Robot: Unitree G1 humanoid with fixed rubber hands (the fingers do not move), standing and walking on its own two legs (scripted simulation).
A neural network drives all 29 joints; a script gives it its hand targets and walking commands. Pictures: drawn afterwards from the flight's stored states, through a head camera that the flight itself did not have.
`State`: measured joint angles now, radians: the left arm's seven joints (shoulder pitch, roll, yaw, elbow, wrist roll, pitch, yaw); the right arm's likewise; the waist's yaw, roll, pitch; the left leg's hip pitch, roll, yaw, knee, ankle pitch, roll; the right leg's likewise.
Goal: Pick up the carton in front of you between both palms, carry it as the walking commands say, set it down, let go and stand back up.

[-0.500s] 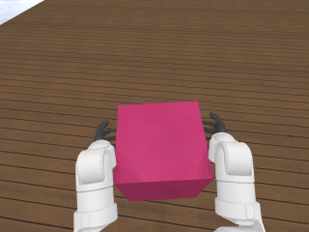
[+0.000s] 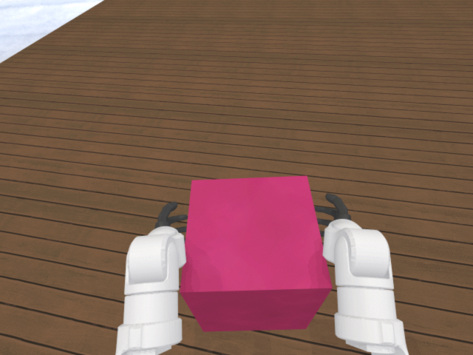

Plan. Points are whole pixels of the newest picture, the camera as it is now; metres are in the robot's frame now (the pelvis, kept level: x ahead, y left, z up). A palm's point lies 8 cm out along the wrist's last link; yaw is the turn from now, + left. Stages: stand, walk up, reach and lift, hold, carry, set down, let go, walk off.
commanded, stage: carry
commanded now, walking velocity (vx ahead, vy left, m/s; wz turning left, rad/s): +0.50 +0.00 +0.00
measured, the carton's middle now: (251, 258) +0.31 +0.00 -0.03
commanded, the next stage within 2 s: none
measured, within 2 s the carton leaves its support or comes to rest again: neither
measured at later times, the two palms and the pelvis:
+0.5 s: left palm (180, 125) +0.61 +0.16 +0.07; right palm (299, 120) +0.59 -0.12 +0.08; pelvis +0.31 +0.04 +0.01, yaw -4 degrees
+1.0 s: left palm (207, 57) +0.94 +0.11 +0.09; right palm (298, 52) +0.94 -0.17 +0.08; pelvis +0.64 -0.03 +0.01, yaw -1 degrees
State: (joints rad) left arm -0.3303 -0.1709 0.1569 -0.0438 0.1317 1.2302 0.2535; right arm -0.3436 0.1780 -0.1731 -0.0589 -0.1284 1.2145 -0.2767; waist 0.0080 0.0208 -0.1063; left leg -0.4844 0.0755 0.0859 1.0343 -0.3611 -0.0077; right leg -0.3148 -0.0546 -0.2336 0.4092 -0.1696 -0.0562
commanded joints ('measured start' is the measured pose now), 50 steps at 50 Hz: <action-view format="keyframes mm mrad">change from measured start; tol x32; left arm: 1 -629 -1077 -649 -142 -480 -34 -446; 50 -534 -1017 -655 -213 -471 -18 -435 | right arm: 1 -554 1095 684 -60 450 -8 447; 50 -477 1058 709 -153 438 -4 420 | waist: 1 10 -141 -301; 12 5 -148 -203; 16 -38 315 -328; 34 -22 141 -200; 38 22 -374 -375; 50 10 -152 -248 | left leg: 1 -132 47 -27 -158 74 -6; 13 281 -65 187 -638 243 28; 16 805 353 -582 -786 198 262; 35 541 129 153 -555 679 46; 40 -239 4 -76 253 -110 6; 50 -135 27 42 -361 226 -20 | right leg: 1 349 -273 294 -241 -10 -84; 12 371 -179 63 -58 270 -6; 18 -461 -38 212 848 -312 52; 35 86 58 -48 -17 107 34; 38 656 -363 713 -152 52 -170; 50 436 -214 160 -222 227 -80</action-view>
